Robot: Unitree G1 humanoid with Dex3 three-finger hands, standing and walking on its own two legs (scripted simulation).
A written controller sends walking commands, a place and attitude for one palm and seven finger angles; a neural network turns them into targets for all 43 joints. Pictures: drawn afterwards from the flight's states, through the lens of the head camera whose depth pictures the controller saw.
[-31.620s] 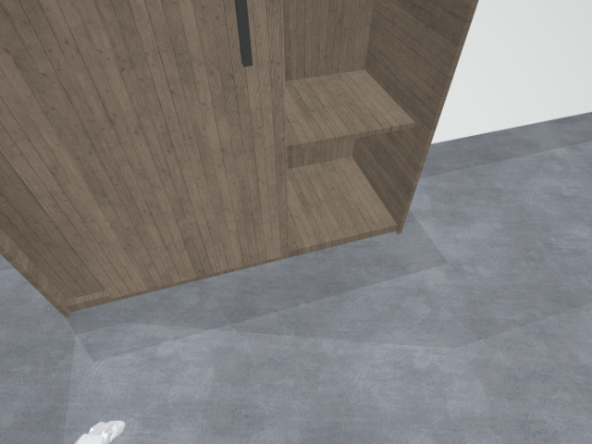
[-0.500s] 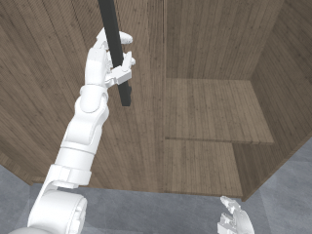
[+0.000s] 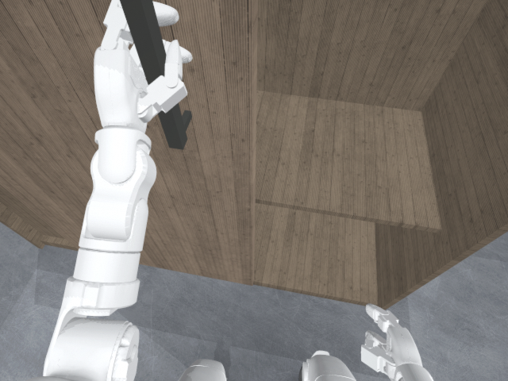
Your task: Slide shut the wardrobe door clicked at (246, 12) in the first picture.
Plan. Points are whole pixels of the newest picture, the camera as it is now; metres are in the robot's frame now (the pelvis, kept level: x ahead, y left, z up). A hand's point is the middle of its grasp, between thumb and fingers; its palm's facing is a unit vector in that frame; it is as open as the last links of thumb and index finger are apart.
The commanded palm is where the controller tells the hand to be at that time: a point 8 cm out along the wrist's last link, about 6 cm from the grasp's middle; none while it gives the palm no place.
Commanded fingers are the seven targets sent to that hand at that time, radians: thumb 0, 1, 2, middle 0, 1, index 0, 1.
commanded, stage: step sideways, sliding the door along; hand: left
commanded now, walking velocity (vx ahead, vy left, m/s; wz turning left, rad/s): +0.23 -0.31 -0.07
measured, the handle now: (156, 30) +0.42 +0.18 +0.28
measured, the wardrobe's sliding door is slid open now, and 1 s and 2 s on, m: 0.47 0.27 0.11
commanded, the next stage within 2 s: none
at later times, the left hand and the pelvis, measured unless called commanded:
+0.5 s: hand (268, 97) +0.38 +0.05 +0.24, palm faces +0.13 -0.99 -0.04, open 6.4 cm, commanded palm +0.35 +0.04 +0.25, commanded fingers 0.00 0.90 0.90 -0.45 -1.40 -0.45 -1.40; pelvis +0.06 -0.08 +0.00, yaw +2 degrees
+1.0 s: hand (355, 109) +0.38 -0.05 +0.24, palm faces +0.14 -0.99 -0.05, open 6.7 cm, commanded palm +0.34 -0.05 +0.25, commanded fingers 0.00 0.90 0.90 -0.45 -1.40 -0.45 -1.40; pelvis +0.06 -0.17 -0.01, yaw -1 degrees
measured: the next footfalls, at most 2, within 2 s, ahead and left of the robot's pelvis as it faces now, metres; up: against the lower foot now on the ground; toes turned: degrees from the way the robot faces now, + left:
right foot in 0.06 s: +0.13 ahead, -0.18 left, +0.00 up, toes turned +1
left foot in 0.68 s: +0.07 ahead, +0.08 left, +0.00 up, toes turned +6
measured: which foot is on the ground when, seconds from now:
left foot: down 0.00-0.56, up 0.58-0.66, down 0.68-0.92, up 0.94-1.00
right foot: up 0.00-0.04, down 0.06-0.70, up 0.72-0.88, down 0.90-1.00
